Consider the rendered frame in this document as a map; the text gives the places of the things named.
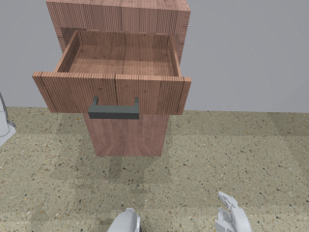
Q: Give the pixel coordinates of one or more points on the cabinet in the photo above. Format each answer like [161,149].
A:
[143,137]

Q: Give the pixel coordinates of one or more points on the robot right hand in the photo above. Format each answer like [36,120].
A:
[236,220]

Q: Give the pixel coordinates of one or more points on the robot left shin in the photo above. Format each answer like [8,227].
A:
[130,210]

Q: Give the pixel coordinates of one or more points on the handle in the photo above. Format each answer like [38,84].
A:
[123,112]

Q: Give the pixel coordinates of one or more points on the robot left hand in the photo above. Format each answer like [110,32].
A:
[6,129]

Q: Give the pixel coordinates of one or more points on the robot left thigh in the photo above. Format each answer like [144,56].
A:
[126,221]

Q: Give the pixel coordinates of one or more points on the drawer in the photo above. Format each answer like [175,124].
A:
[116,67]

